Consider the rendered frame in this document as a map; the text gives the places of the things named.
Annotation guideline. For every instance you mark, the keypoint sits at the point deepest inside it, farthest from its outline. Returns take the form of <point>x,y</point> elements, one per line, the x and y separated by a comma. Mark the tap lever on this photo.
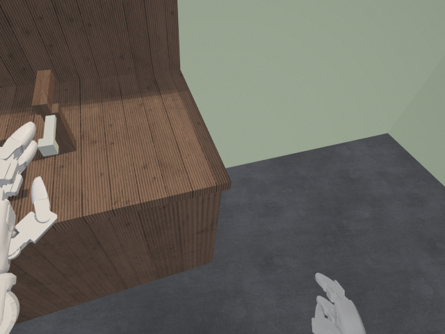
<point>48,145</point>

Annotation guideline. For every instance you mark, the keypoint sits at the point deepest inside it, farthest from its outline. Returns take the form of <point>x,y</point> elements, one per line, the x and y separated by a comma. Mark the robot left hand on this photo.
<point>15,155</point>

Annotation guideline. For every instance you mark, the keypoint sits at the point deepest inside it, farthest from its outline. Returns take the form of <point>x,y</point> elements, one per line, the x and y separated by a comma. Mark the robot left forearm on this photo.
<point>9,304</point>

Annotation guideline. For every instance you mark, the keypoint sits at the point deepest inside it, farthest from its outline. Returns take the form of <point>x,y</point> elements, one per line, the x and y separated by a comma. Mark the robot right hand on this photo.
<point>342,317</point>

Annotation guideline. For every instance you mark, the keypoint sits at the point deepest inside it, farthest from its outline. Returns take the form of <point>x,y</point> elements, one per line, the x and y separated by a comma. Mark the counter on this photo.
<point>137,180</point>

